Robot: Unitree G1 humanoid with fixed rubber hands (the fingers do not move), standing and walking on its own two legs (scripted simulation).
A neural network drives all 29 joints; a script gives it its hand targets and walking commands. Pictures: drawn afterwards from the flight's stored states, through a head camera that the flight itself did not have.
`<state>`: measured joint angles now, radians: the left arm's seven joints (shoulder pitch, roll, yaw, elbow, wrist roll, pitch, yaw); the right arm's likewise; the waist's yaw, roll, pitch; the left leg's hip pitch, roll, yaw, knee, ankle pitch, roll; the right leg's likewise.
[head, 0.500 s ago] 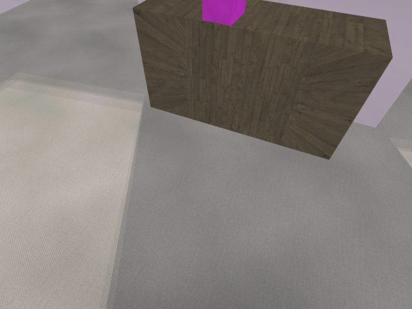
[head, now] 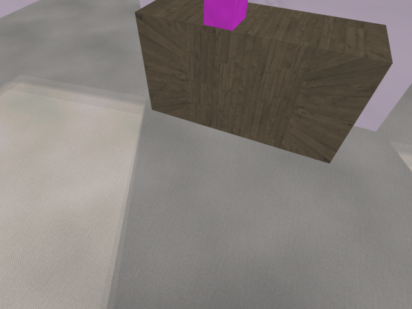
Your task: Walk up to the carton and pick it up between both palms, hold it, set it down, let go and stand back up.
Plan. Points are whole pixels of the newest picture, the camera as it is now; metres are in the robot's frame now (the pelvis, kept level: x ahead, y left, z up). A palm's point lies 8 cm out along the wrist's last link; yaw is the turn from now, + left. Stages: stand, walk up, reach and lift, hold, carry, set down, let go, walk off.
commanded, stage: stand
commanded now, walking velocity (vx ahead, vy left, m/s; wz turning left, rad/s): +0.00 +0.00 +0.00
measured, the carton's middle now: (226, 1) +1.53 -0.09 +0.04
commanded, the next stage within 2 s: walk up in 1.14 s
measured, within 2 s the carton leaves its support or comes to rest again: neither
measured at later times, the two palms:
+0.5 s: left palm out of the picture -0.02 +0.20 -0.15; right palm out of the picture -0.03 -0.19 -0.15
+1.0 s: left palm out of the picture -0.03 +0.19 -0.15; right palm out of the picture -0.05 -0.19 -0.15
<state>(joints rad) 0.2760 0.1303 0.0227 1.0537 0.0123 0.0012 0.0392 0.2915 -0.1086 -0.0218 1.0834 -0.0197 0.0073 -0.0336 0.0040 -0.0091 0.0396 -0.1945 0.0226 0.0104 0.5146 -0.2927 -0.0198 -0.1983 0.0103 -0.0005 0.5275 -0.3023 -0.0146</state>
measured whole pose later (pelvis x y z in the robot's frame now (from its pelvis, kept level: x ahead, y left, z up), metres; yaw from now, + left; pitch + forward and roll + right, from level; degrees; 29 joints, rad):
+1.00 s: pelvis -0.01 -0.01 +0.00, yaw +0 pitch -3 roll +0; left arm 0.29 0.08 0.00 1.18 0.01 0.00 0.05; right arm 0.32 -0.07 -0.01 1.19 -0.02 0.01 -0.05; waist 0.00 0.00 0.05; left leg -0.16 0.04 0.01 0.46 -0.25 -0.03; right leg -0.16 0.02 -0.01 0.46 -0.26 -0.02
